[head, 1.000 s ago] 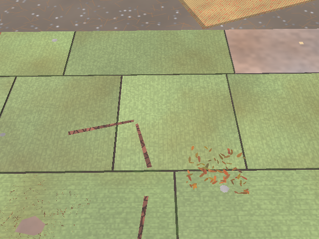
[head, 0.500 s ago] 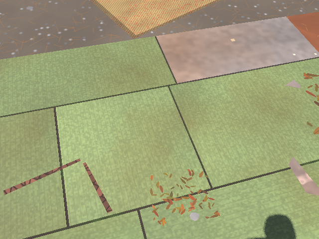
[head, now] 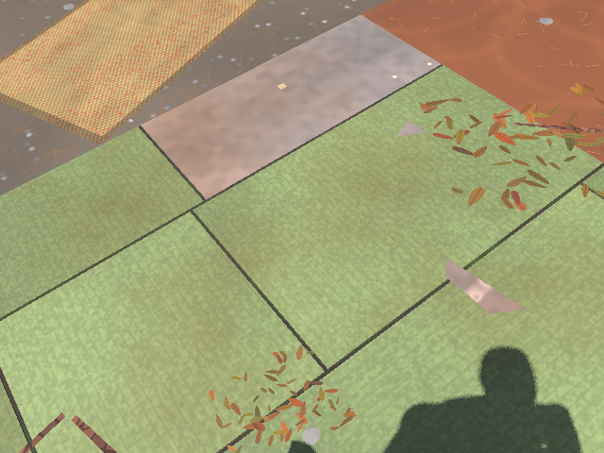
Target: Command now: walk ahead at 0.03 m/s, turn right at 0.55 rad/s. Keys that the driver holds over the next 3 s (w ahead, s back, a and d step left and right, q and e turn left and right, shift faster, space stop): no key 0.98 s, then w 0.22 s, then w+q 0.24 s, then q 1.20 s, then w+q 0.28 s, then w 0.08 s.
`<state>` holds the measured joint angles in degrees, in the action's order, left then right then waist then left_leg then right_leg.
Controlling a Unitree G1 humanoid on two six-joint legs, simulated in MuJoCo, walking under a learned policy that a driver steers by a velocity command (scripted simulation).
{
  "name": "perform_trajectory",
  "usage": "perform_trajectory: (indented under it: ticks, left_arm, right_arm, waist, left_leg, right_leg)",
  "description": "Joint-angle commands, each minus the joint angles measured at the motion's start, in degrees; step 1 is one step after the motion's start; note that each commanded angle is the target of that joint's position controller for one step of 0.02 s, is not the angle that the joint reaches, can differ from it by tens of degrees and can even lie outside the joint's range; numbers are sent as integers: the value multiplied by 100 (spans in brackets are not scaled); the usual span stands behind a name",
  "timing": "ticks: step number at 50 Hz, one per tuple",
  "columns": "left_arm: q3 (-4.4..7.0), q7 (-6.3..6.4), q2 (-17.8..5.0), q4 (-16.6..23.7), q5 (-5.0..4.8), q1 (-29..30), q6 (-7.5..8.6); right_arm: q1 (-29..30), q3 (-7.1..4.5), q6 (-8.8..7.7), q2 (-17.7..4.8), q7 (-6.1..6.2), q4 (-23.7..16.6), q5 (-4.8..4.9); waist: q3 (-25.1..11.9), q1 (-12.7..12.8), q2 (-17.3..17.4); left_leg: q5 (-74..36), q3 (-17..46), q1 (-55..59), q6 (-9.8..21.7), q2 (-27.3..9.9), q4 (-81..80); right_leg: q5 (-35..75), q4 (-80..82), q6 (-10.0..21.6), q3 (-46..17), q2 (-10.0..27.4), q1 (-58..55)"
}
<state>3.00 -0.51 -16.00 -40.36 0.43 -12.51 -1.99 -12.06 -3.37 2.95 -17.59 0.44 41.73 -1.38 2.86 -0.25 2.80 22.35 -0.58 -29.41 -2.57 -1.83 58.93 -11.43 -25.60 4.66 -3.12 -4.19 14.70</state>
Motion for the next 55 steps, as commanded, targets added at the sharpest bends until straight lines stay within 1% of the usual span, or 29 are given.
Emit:
perform_trajectory:
  ticks: [1,4,7,9,12,13,14,15,16,17,18,19,20,21,22,23,25,26,30,34,40,49,50,51,52,53,54,55]
  left_arm:
    - [246,35,-886,321,-20,-88,104]
    - [218,62,-818,263,25,-257,105]
    - [196,67,-821,197,71,-314,106]
    - [179,60,-827,163,99,-269,100]
    - [139,60,-801,97,115,-127,82]
    - [118,72,-774,72,93,-36,73]
    - [85,93,-723,56,43,93,65]
    - [28,115,-582,48,8,100,84]
    - [-66,117,-270,68,6,-71,121]
    - [-55,121,-288,-10,-27,-321,88]
    - [-27,106,-461,-151,73,-346,41]
    - [-35,75,-436,-209,73,-272,32]
    - [-52,51,-400,-254,72,-114,44]
    - [-46,24,-460,-261,94,20,60]
    - [-54,7,-505,-276,107,53,91]
    - [-50,14,-531,-403,71,-45,109]
    - [-80,63,-434,-578,46,-47,136]
    - [-91,91,-408,-645,48,-23,141]
    - [-106,147,-424,-928,25,1,167]
    - [-118,174,-443,-1216,11,13,166]
    - [-139,210,-466,-1647,-2,-5,164]
    - [-204,247,-371,-2144,-12,-45,164]
    - [-220,250,-327,-2193,-8,-101,159]
    - [-206,251,-357,-2200,2,-107,148]
    - [-177,241,-409,-2182,29,-117,131]
    - [-162,212,-417,-2122,77,-26,124]
    - [-174,170,-330,-2036,114,114,145]
    - [-217,124,-151,-1958,161,213,191]
  right_arm:
    - [-112,-127,-4,-447,6,-323,27]
    - [9,-95,34,-394,26,-339,34]
    - [132,-56,29,-330,35,-368,53]
    - [138,-36,18,-307,49,-366,83]
    - [48,-8,-7,-277,89,-333,141]
    - [-63,11,-26,-227,101,-289,147]
    - [-244,42,-63,-138,118,-211,131]
    - [-321,67,-137,-155,148,-183,64]
    - [-305,53,-224,-466,189,-243,-61]
    - [178,26,-244,-781,138,-345,-10]
    - [308,67,-252,-555,89,-308,46]
    - [441,143,-272,-362,54,-301,60]
    - [425,146,-265,-367,48,-256,49]
    - [302,145,-268,-397,67,-209,59]
    - [197,140,-277,-417,74,-173,73]
    - [130,128,-273,-434,65,-160,94]
    - [120,143,-266,-380,72,-92,102]
    - [105,152,-268,-364,75,-50,100]
    - [51,161,-297,-347,68,127,82]
    - [33,178,-309,-335,64,350,73]
    - [-55,212,-327,-323,72,746,74]
    - [-240,287,-332,-239,100,1286,73]
    - [-300,289,-327,-241,95,1350,62]
    - [-343,241,-304,-353,88,1393,50]
    - [-397,188,-269,-477,79,1412,44]
    - [-527,152,-235,-538,67,1447,36]
    - [-756,121,-218,-576,63,1524,39]
    - [-936,76,-221,-628,73,1615,42]
  waist:
    - [-701,10,-759]
    - [-647,131,-893]
    - [-598,201,-891]
    - [-571,202,-905]
    - [-541,140,-928]
    - [-538,43,-879]
    - [-531,-114,-794]
    - [-567,-147,-600]
    - [-685,-3,177]
    - [-414,298,674]
    - [-376,272,734]
    - [-273,316,646]
    - [-199,251,641]
    - [-237,165,689]
    - [-315,115,614]
    - [-321,72,326]
    - [-206,63,-41]
    - [-194,55,-128]
    - [-255,12,-263]
    - [-216,11,-303]
    - [-179,20,-260]
    - [-101,13,-221]
    - [-215,4,-198]
    - [-152,-13,-121]
    - [-47,-44,23]
    - [183,-117,163]
    - [406,-204,345]
    - [555,-231,548]
  left_leg:
    - [-120,185,-512,-37,-10,74]
    - [-69,192,-376,-9,-5,-402]
    - [27,171,50,83,46,-940]
    - [113,130,435,160,119,-1307]
    - [151,63,1093,276,241,-2039]
    - [-84,30,1404,318,272,-2542]
    - [-650,-7,1892,366,284,-3371]
    - [-1348,305,2494,421,-6,-4031]
    - [-1629,1307,2853,592,-1010,-4418]
    - [-2530,1949,2137,1110,-1628,-4410]
    - [-2578,1788,1662,1364,-1628,-4291]
    - [-2342,1450,1557,1180,-1267,-4244]
    - [-1956,1157,1569,913,-912,-4168]
    - [-1768,1031,1632,733,-714,-4133]
    - [-1686,960,1693,652,-620,-4083]
    - [-1464,876,1825,620,-517,-4109]
    - [-1333,833,1961,629,-492,-4061]
    - [-1368,808,2008,633,-478,-4031]
    - [-1565,724,2143,636,-417,-3974]
    - [-1515,709,2136,624,-393,-4039]
    - [-1509,707,2141,604,-377,-4136]
    - [-1467,707,2134,594,-357,-4192]
    - [-887,710,2177,603,-315,-4251]
    - [-49,755,2131,661,-255,-4263]
    - [927,926,2051,795,-272,-4313]
    - [1781,1281,1969,980,-447,-4496]
    - [2377,1764,1980,1211,-767,-4804]
    - [2678,2302,2013,1476,-1216,-5114]
  right_leg:
    - [2609,618,908,-1456,1404,-1129]
    - [2387,651,937,-1581,1448,-1174]
    - [2313,595,917,-1630,1440,-1005]
    - [2345,529,885,-1663,1417,-815]
    - [2436,398,780,-1763,1364,-558]
    - [2364,317,690,-1774,1301,-471]
    - [2108,204,519,-1735,1175,-281]
    - [1469,141,239,-1735,1028,86]
    - [501,-358,-49,-1369,627,400]
    - [-829,-343,-185,-621,-100,355]
    - [-1125,-494,-231,-414,79,-256]
    - [-660,-148,-214,-442,117,-458]
    - [-84,167,-222,-522,163,-579]
    - [361,297,-226,-619,249,-665]
    - [655,371,-239,-739,374,-714]
    - [715,326,-230,-752,408,-586]
    - [631,441,-245,-772,440,-430]
    - [635,509,-252,-804,460,-414]
    - [816,608,-249,-859,536,-469]
    - [829,680,-239,-884,593,-529]
    - [860,765,-221,-881,656,-631]
    - [835,826,-208,-830,690,-638]
    - [372,824,-185,-785,631,-648]
    - [-304,649,-124,-677,485,-481]
    - [-1183,367,-46,-537,301,-172]
    - [-1784,59,10,-431,175,307]
    - [-1856,-368,21,-216,82,735]
    - [-1494,-873,-13,142,74,954]
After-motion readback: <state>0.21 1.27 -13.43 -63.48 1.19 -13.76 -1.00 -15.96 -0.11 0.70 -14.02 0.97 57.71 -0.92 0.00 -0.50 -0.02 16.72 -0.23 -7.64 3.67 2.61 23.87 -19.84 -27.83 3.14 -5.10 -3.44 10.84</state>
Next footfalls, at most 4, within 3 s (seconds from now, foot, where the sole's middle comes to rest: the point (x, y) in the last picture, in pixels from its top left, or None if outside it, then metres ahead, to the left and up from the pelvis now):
0.32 left None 0.06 0.12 -0.78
1.70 left None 0.40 0.06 -0.78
2.28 right None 0.43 -0.12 -0.78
2.78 left None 0.30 0.04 -0.78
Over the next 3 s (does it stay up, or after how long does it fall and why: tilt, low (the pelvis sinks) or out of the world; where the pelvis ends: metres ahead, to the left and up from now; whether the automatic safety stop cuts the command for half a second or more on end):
stays up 0.37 0.03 0.00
